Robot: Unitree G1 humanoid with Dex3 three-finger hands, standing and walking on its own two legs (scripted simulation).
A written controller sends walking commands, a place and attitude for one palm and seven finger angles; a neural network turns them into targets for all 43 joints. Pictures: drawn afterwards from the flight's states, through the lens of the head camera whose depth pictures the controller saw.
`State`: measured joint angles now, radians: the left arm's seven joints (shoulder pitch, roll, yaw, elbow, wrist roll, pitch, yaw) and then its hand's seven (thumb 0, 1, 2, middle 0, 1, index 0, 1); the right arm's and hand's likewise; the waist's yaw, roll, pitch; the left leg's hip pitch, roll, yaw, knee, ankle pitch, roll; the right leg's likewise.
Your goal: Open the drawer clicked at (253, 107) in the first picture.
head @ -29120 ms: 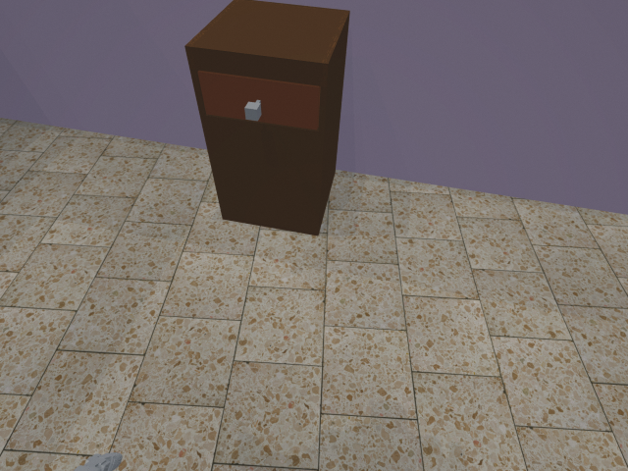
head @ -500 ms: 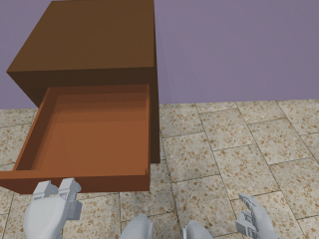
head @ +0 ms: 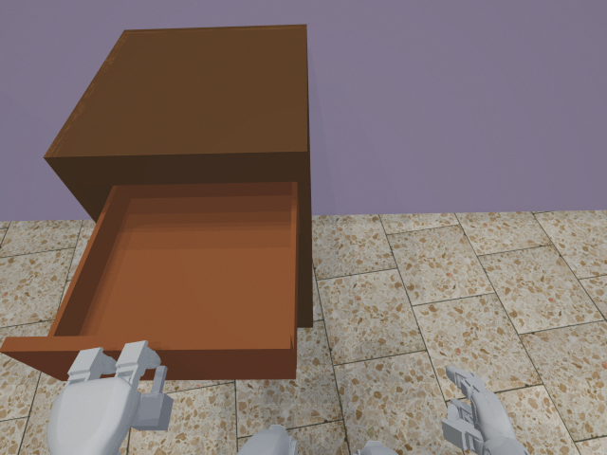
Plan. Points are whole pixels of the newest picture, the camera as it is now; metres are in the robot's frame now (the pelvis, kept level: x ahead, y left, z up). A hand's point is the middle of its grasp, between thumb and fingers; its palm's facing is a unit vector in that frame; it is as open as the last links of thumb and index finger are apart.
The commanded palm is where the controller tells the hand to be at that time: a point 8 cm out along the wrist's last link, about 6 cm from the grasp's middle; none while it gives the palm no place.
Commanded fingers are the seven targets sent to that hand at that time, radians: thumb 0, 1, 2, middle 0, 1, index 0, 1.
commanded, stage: lift the hand off the handle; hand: left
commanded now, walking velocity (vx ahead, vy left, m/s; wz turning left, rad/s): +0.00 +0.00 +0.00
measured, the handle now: (155, 396) +0.20 +0.24 -0.08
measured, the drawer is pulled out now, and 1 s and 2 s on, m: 0.30 0.30 0.30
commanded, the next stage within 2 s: draw the hand back to the body in 1.30 s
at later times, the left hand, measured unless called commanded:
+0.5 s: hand (110, 409) +0.17 +0.25 +0.02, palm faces -0.02 -0.11 -0.99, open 13.8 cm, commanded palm +0.15 +0.24 +0.07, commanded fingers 0.00 -0.50 0.30 -0.30 -1.20 -0.30 -1.20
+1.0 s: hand (101, 399) +0.17 +0.24 +0.05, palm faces +0.01 -0.10 -1.00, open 13.8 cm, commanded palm +0.14 +0.24 +0.11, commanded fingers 0.00 -0.50 0.30 -0.30 -1.20 -0.30 -1.20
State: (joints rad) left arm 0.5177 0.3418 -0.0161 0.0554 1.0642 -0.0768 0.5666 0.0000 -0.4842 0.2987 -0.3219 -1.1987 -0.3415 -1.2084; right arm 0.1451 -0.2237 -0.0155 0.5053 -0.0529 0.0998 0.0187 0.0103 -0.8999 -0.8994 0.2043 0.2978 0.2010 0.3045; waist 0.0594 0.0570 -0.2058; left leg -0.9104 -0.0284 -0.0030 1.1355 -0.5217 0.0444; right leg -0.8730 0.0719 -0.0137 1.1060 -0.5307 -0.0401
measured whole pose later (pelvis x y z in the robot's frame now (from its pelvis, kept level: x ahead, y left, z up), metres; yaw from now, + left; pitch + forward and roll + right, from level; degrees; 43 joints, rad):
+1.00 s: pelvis +0.02 -0.01 +0.04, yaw -1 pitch +10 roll +0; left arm 0.61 0.37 -0.02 -0.12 1.01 -0.03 0.47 0.00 -0.48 0.30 -0.32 -1.20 -0.32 -1.20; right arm 0.17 -0.23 -0.02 0.51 -0.02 0.09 0.05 0.01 -0.90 -0.90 0.20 0.30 0.20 0.30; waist 0.07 0.07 -0.16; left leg -0.61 -0.03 0.02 0.89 -0.45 0.04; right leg -0.59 0.07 0.02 0.88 -0.46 -0.04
